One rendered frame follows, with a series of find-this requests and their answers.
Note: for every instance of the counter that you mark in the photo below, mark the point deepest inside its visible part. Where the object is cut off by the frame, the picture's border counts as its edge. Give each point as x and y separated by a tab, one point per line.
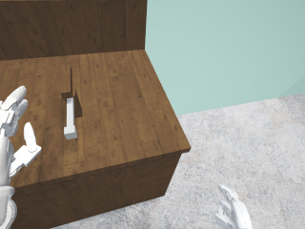
129	140

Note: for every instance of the robot right hand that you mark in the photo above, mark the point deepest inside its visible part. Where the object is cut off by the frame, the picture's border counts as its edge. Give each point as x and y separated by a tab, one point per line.
237	216

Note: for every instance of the tap lever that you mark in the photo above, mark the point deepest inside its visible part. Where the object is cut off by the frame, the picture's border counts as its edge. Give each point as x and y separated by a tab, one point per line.
70	131

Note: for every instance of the robot left forearm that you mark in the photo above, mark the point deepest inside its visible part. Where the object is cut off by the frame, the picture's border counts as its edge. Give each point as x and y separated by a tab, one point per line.
8	208

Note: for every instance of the robot left hand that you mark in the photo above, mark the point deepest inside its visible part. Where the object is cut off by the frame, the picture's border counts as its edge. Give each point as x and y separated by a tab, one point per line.
10	112

